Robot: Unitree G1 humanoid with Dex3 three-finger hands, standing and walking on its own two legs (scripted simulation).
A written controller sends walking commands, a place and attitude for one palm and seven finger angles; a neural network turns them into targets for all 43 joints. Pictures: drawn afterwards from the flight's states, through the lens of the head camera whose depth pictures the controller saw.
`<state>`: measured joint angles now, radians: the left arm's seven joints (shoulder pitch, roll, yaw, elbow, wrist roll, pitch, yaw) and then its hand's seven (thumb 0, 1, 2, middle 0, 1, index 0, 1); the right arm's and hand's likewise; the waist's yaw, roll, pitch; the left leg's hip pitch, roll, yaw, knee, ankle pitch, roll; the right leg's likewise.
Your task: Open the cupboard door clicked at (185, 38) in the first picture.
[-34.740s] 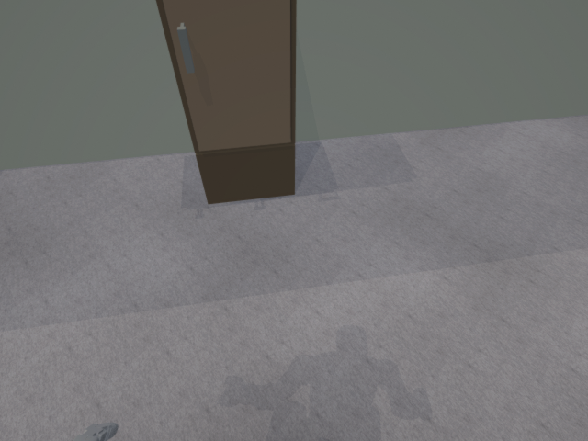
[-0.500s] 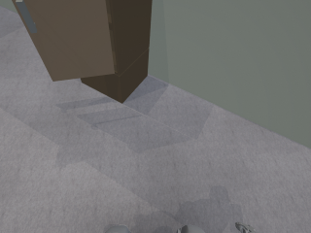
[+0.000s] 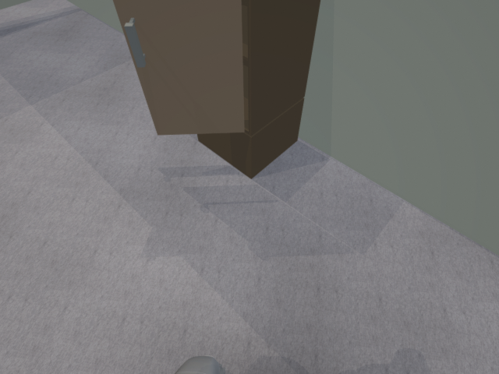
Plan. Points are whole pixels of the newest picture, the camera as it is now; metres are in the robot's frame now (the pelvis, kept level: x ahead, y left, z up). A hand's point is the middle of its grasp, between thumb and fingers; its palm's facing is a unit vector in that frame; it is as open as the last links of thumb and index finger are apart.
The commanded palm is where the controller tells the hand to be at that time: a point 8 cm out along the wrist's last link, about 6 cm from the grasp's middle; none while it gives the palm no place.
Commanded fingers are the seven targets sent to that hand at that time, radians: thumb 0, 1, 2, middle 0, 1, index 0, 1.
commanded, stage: take the last steps up to it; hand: left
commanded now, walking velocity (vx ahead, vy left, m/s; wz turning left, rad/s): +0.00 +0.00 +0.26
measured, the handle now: (136, 42) +1.03 +0.41 -0.01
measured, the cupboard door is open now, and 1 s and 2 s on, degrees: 46 46 46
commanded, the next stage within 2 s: come to a stop and stand still in 1.54 s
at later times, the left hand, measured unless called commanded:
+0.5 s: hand out of the picture +0.12 +0.22 -0.16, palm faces +0.11 -0.97 -0.22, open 7.4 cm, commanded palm none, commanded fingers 0.00 0.90 0.90 -0.20 -0.30 -0.20 -0.30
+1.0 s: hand out of the picture +0.09 +0.23 -0.19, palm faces +0.27 -0.95 -0.16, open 7.4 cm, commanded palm none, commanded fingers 0.00 0.90 0.90 -0.20 -0.30 -0.20 -0.30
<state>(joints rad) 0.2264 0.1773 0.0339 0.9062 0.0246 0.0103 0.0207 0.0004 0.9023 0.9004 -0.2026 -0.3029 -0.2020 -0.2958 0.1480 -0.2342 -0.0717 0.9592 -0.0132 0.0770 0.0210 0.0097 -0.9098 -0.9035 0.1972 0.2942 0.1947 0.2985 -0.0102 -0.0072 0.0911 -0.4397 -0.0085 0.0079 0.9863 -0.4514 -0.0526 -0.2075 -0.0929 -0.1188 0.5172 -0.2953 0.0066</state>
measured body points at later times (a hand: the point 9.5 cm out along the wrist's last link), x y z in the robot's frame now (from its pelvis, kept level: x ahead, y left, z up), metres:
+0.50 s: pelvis +0.06 +0.02 +0.00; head +0.07 +0.01 +0.45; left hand +0.11 +0.27 -0.14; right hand +0.05 -0.21 -0.16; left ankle +0.00 +0.12 -0.74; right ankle +0.10 -0.09 -0.73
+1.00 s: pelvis +0.21 +0.09 -0.02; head +0.24 +0.11 +0.43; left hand +0.08 +0.28 -0.18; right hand +0.36 -0.13 -0.15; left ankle +0.26 +0.21 -0.74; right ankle +0.12 -0.07 -0.69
